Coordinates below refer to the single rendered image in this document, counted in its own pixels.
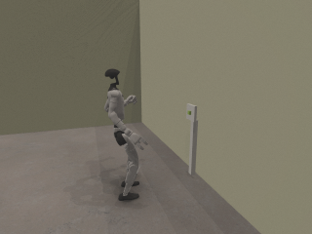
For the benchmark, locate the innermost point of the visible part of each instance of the left robot shin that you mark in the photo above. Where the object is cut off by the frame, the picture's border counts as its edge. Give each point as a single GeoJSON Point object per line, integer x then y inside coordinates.
{"type": "Point", "coordinates": [128, 162]}

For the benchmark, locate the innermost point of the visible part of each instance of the right robot upper arm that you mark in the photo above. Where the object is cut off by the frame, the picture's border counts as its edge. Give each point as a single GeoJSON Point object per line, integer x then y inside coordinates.
{"type": "Point", "coordinates": [114, 96]}

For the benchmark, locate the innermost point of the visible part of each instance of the robot left hand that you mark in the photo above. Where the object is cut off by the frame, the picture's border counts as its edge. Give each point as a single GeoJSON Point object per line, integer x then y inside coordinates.
{"type": "Point", "coordinates": [131, 99]}

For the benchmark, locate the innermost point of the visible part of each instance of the robot head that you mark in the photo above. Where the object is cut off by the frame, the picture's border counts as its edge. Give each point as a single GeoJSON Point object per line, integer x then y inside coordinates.
{"type": "Point", "coordinates": [112, 73]}

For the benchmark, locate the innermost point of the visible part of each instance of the panel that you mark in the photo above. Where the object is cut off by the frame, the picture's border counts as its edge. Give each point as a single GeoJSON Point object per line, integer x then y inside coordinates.
{"type": "Point", "coordinates": [193, 136]}

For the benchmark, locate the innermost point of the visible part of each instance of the left robot upper arm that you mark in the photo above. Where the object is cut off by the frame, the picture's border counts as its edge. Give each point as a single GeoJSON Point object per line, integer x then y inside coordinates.
{"type": "Point", "coordinates": [106, 107]}

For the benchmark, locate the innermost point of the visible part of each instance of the robot right hand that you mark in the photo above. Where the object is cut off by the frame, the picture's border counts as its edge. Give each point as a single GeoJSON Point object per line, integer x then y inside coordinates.
{"type": "Point", "coordinates": [135, 138]}

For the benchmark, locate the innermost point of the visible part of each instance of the right robot forearm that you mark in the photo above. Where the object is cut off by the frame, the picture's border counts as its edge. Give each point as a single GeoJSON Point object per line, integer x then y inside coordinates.
{"type": "Point", "coordinates": [117, 122]}

